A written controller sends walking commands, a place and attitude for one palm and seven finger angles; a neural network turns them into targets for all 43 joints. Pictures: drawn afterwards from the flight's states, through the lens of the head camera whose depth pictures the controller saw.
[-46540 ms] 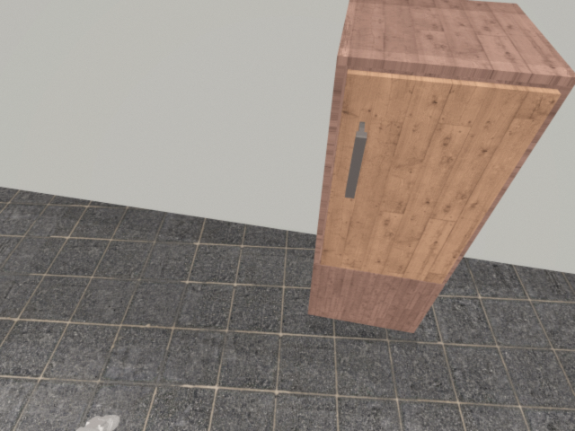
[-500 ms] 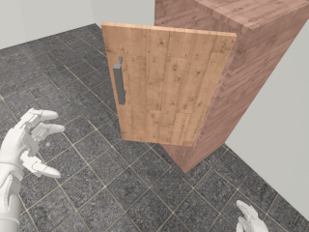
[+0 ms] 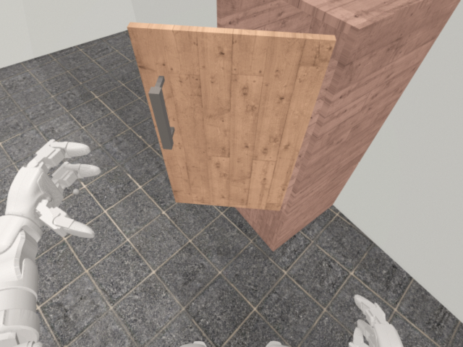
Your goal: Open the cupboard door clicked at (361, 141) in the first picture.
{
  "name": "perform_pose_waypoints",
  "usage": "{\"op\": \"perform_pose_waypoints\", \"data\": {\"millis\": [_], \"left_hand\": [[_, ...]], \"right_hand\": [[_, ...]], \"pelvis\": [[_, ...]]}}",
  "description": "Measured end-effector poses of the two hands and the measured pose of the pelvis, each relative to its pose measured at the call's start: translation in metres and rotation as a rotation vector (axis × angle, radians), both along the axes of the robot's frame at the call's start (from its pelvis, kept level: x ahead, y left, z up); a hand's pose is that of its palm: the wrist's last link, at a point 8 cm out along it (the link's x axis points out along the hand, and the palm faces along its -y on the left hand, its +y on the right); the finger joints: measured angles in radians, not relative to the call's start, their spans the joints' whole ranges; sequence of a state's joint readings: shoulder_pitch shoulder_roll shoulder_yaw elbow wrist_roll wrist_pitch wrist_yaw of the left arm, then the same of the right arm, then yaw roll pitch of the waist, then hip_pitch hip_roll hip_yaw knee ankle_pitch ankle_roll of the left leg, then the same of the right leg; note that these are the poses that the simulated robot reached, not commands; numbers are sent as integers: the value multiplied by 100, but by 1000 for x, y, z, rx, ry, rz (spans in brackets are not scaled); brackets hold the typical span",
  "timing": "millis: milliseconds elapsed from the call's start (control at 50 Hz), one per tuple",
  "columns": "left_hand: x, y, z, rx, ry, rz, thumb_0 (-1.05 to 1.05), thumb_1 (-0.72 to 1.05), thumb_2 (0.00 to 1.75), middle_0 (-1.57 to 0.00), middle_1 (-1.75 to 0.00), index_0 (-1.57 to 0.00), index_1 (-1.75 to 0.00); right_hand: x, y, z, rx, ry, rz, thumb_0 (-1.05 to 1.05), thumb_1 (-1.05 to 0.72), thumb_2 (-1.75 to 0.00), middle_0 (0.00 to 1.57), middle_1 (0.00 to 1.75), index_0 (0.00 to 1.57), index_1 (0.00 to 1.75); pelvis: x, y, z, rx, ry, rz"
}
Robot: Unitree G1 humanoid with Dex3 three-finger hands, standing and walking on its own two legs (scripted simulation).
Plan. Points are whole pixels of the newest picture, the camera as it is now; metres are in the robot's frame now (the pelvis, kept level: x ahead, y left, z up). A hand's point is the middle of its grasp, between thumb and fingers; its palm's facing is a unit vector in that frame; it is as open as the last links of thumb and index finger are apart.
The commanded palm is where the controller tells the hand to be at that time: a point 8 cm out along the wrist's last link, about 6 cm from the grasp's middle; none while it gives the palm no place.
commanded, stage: move the hooked fingers beside the handle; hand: left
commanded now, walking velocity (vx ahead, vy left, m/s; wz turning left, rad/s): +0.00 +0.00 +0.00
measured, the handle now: (164, 114) +0.55 +0.18 +0.06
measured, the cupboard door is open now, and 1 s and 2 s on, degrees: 48 48 48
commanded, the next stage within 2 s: none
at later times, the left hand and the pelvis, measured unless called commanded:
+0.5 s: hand (96, 165) +0.39 +0.26 +0.08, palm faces -0.02 -1.00 -0.02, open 14.0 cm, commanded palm +0.37 +0.31 +0.08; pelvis +0.01 +0.00 +0.00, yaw -2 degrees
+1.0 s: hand (118, 138) +0.46 +0.25 +0.07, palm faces -0.04 -1.00 -0.02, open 14.0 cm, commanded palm +0.45 +0.29 +0.07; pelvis +0.01 +0.02 -0.01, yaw -2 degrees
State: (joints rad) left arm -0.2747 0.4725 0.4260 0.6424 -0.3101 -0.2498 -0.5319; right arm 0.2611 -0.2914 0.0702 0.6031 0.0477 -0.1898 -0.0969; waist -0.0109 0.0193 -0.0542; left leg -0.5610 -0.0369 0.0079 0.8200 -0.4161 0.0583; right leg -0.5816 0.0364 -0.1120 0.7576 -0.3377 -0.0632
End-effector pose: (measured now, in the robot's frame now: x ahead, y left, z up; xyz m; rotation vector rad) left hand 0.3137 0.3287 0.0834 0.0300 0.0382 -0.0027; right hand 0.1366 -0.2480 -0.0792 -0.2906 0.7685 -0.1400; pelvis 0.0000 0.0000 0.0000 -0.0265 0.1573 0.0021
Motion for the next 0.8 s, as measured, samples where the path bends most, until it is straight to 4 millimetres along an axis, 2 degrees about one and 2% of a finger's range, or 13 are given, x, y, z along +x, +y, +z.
{"op": "perform_pose_waypoints", "data": {"millis": [160,360,640,800], "left_hand": [[28,-10,1,-2,12,-6,-1,-50,30,-30,-120,-30,-120],[43,-9,-2,-3,0,15,-1,-50,30,-30,-120,-30,-120],[75,-20,-4,-26,2,-25,-1,-50,30,-30,-120,-30,-120],[99,-24,-5,-15,-5,-29,-1,-50,30,-30,-120,-30,-120]], "right_hand": [[-26,-16,-7,1,71,-65,1,-90,-90,20,30,20,30],[-50,-24,-13,-4,171,-115,1,-90,-90,20,30,20,30],[-54,-13,-16,-7,205,-125,1,-90,-90,20,30,20,30],[-71,-5,-21,-6,268,-143,1,-90,-90,20,30,20,30]], "pelvis": [[5,-4,0,8,27,-22],[9,-6,0,10,49,-34],[5,4,-3,3,67,-31],[4,11,-6,-3,87,-34]]}}
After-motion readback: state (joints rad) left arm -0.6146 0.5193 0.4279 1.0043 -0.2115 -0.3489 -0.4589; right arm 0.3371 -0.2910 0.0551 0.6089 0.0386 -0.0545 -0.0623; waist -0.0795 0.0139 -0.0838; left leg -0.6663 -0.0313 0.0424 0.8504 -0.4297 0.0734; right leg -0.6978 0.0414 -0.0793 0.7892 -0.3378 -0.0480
